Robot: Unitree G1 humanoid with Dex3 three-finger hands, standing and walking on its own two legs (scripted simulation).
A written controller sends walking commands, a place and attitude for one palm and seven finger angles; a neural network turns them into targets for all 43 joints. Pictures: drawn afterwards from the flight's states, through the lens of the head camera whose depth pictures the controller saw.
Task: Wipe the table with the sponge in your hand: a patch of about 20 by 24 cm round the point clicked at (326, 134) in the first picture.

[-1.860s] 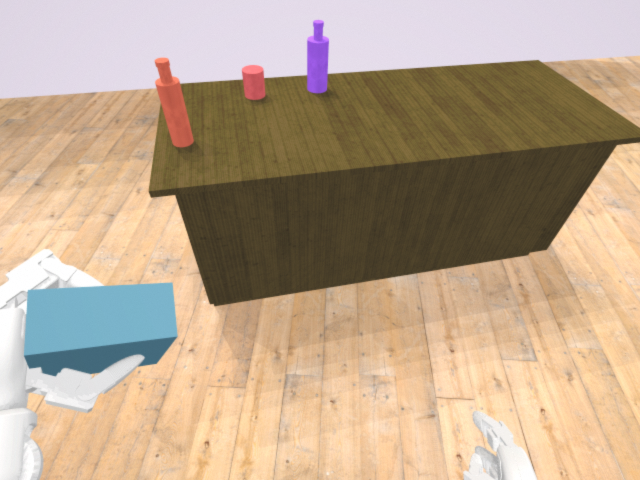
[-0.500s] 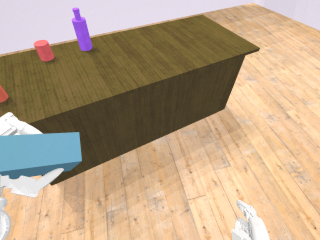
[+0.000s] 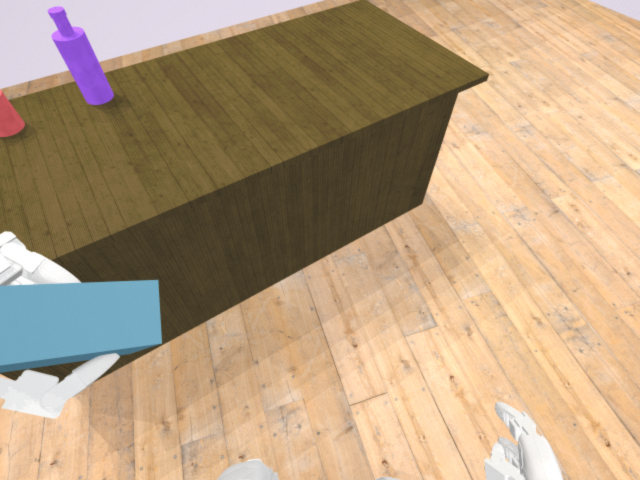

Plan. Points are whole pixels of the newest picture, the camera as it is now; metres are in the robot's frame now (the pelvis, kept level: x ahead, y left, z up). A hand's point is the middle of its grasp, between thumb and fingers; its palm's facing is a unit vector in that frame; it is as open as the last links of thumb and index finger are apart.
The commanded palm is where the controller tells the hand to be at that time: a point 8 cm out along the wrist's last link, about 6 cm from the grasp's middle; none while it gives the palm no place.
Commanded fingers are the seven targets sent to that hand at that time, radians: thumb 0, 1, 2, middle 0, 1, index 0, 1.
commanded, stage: turn to face it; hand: left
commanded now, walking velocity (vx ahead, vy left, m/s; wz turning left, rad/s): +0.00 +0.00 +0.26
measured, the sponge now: (95, 325) +0.23 +0.20 +0.16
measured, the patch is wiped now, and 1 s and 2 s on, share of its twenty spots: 0.00 0.00 0.00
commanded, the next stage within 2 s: take the last steps up to it in 0.08 s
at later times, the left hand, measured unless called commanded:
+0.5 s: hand (15, 405) +0.16 +0.22 +0.18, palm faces +0.53 -0.76 -0.37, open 9.4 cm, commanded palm +0.11 +0.26 +0.19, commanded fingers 0.00 0.10 1.30 -1.20 -1.60 -1.20 -1.60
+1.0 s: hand (21, 347) +0.20 +0.23 +0.18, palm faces +0.52 -0.71 -0.47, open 9.4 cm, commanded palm +0.15 +0.27 +0.19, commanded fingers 0.00 0.10 1.30 -1.20 -1.60 -1.20 -1.60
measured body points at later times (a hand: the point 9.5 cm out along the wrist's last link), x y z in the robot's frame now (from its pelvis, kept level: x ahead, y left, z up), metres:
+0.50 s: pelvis -0.01 -0.04 +0.01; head -0.01 -0.05 +0.46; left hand +0.13 +0.26 +0.20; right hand +0.18 -0.22 -0.09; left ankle +0.00 +0.09 -0.67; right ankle -0.02 -0.15 -0.73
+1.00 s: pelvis +0.03 -0.03 +0.00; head +0.04 -0.05 +0.45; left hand +0.17 +0.27 +0.21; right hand +0.21 -0.21 -0.10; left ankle +0.02 +0.10 -0.73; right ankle +0.08 -0.12 -0.73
